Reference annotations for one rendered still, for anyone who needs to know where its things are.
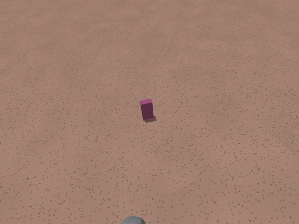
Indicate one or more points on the carton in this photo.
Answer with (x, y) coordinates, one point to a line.
(147, 109)

